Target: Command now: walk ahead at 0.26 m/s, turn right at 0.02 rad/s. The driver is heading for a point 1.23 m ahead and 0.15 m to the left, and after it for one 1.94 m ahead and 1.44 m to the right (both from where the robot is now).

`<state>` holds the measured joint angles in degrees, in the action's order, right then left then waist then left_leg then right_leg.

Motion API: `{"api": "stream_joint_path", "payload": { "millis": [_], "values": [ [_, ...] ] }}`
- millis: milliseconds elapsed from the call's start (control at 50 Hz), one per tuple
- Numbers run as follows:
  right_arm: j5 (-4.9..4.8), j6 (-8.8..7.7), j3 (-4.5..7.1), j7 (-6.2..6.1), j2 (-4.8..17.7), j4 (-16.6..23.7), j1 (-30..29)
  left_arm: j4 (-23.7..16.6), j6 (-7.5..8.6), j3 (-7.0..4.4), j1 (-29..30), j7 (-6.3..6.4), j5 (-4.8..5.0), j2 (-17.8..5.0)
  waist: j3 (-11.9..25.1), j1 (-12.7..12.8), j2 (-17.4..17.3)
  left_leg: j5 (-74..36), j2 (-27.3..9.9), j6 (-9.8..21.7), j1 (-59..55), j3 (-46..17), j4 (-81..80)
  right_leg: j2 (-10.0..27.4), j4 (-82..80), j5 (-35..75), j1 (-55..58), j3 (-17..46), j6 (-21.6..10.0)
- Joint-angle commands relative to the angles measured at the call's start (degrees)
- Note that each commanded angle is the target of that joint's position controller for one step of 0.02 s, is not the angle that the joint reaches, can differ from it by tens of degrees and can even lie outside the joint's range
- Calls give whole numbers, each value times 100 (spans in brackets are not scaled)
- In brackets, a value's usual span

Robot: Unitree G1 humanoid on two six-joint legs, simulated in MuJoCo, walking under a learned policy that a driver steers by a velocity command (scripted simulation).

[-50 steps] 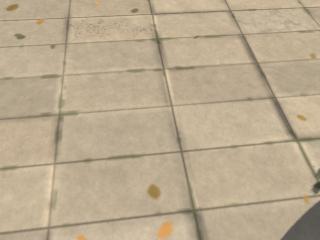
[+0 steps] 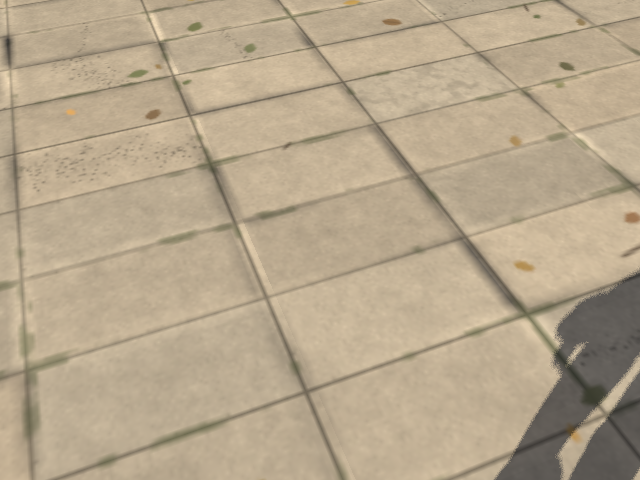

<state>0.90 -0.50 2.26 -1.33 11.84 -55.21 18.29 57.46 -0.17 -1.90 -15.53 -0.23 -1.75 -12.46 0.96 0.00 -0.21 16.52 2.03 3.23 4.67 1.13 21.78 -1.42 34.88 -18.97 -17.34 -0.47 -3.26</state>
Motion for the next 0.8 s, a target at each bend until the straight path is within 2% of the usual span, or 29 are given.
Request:
{"api": "stream_joint_path", "payload": {
  "millis": [20, 60, 80, 100, 120, 140, 160, 180, 200, 220, 240, 260, 300, 340, 420, 500, 540, 560, 580, 600, 620, 640, 660, 680, 700, 720, 760, 800],
  "values": [
    [41, -131, 257, 24, 904, 59, 252, -481, 229, -88, 591, -70, -1, -408, -1125, -145, -456, 1835, -1902, 1040, 88, -1975, -1614, 351, 490, -326, -1392, -40, -45],
    [21, -212, 288, 63, 924, 9, 202, -494, 321, -110, 578, -104, 46, -397, -973, -112, -489, 1252, -1681, 942, 49, -1548, -1430, 298, 69, -146, -947, -204, -60],
    [2, -234, 299, 82, 935, -4, 115, -456, 352, -118, 428, -109, 66, -360, -907, -5, -491, 1044, -1559, 873, 284, -1313, -1285, 219, -292, 88, -422, -330, -84],
    [-28, -241, 307, 98, 940, 4, -35, -325, 378, -128, 49, -105, 75, -300, -834, 208, -431, 889, -1386, 781, 739, -1032, -989, 70, -743, 398, 398, -494, -106],
    [-19, -253, 297, 107, 885, 11, -87, -117, 409, -179, -506, -76, 60, -370, -693, 418, -254, 663, -1154, 675, 1267, -779, -454, -79, -1007, 365, 1321, -452, -121],
    [20, -289, 221, 127, 650, 105, -236, 101, 461, -294, -1276, -8, 0, -715, -452, 735, 476, 287, -738, 473, 1935, -258, 842, 540, -1589, -293, 2243, 536, -263],
    [-28, -326, 107, 186, 228, 379, -302, 245, 466, -461, -2030, 32, -11, -1394, -198, 876, 2055, 1092, 107, 161, 3249, 508, 2760, 2004, -2662, -1877, 2935, 3208, -869],
    [116, -302, 206, 187, 655, 416, -539, 275, 416, -367, -1818, 24, -5, -1108, -477, 677, 1255, 1444, -2, 273, 3605, -100, 3791, 2291, -2803, -1861, 2476, 3764, -1070],
    [94, -308, 208, 238, 624, 393, -604, 56, 418, -301, -1192, 14, -9, -913, -703, 368, 535, 902, -333, 358, 3687, -361, 4112, 2104, -2663, -1683, 2101, 3128, -996],
    [42, -341, 179, 293, 543, 317, -542, -64, 450, -259, -826, 7, 2, -765, -686, 198, 296, 383, -503, 350, 3521, -384, 4061, 1862, -2717, -1150, 1854, 2618, -850],
    [52, -352, 178, 329, 505, 285, -535, -102, 492, -217, -691, 25, 33, -682, -639, 91, 263, 47, -628, 299, 3398, -335, 3920, 1679, -2809, -603, 1780, 2192, -738],
    [110, -321, 170, 352, 495, 236, -500, -75, 536, -165, -671, 43, 58, -555, -579, 44, 308, -186, -690, 204, 3282, -262, 3803, 1500, -2851, 26, 1768, 1803, -650],
    [137, -243, 165, 374, 467, 215, -556, 74, 596, -123, -972, 66, 88, -496, -485, 50, 366, -422, -673, 43, 3320, -73, 3759, 1363, -2788, 1267, 1924, 1314, -648],
    [132, -184, 147, 375, 429, 314, -886, 215, 618, -97, -1251, 83, 122, -496, -546, 90, 349, -585, -683, -100, 3590, 71, 3627, 1309, -2746, 2164, 2030, 988, -701],
    [83, -162, 63, 369, 331, 675, -1817, 310, 603, -38, -1394, 86, 92, -433, -787, 223, 414, -1049, -591, -229, 3645, 345, 2617, 1115, -2782, 2975, 1844, 534, -725],
    [27, -179, -4, 346, 296, 912, -2342, 420, 611, -32, -1507, 110, 80, -483, -920, 299, 520, -1414, -405, -48, 3089, 544, 1518, 1181, -2787, 3561, 1871, 334, -729],
    [22, -204, 20, 308, 380, 952, -2265, 454, 613, -48, -1412, 127, 73, -546, -885, 174, 503, -1338, -308, 161, 2761, 556, 1232, 1307, -2594, 4245, 2093, 269, -698],
    [24, -225, 53, 275, 442, 907, -2040, 447, 618, -61, -1293, 136, 71, -598, -757, 32, 507, -1191, -187, 282, 2424, 587, 1146, 1329, -2284, 5024, 2206, 191, -644],
    [29, -251, 104, 232, 534, 782, -1608, 443, 613, -85, -1201, 151, 59, -671, -510, -168, 552, -973, -33, 393, 1958, 605, 1119, 1337, -1757, 5834, 2330, 127, -575],
    [29, -289, 179, 186, 661, 538, -852, 437, 582, -110, -1118, 156, 37, -732, -112, -478, 530, -830, 128, 506, 1248, 612, 971, 1278, -855, 6260, 2370, 56, -503],
    [76, -337, 266, 130, 793, 212, 129, 409, 552, -117, -1027, 149, 55, -746, 380, -883, 382, -988, 44, 640, 33, 492, 646, 1088, 371, 5692, 1874, -80, -408],
    [219, -365, 394, 74, 1259, 40, 1040, 272, 540, -54, -1175, 119, 86, -497, 1063, -1058, -229, -71, -1260, 900, -1315, -979, 553, 730, 2166, 3477, 725, -285, -348],
    [249, -338, 454, 129, 1584, 72, 939, 253, 524, 5, -1862, 35, 241, 74, 1479, -535, -1389, 464, -2646, 1715, -2327, -4044, -388, -451, 4159, -1157, -1262, -118, -170],
    [8, -295, 428, 178, 1342, 137, 319, 204, 506, -120, -1337, 42, 115, -468, 942, -435, -565, 1198, -2366, 1578, -1690, -4113, -834, -83, 4459, -727, -1740, 529, -303],
    [-43, -312, 315, 190, 928, 243, -271, 19, 528, -155, -781, 15, 92, -553, 132, -255, -277, 1119, -2208, 1388, -807, -3108, -942, 217, 4212, -112, -1870, 438, -329],
    [-18, -369, 232, 212, 626, 229, -467, -31, 552, -142, -535, 0, 82, -452, -208, -143, 19, 391, -1948, 1238, -147, -2480, -1127, 408, 3877, 224, -1658, 405, -324],
    [-6, -460, 121, 168, 330, 62, -417, 10, 432, -120, -644, -54, -32, -248, -288, 164, -129, -587, -1526, 958, 529, -1590, -1276, 623, 3365, 393, -1083, 380, -214],
    [-5, -552, 112, 148, 398, -94, -72, -6, 326, -112, -630, -100, -52, -136, -278, 229, -161, -1248, -1425, 966, 631, -1224, -1339, 651, 3111, 434, -1033, 259, -104]
  ]
}}
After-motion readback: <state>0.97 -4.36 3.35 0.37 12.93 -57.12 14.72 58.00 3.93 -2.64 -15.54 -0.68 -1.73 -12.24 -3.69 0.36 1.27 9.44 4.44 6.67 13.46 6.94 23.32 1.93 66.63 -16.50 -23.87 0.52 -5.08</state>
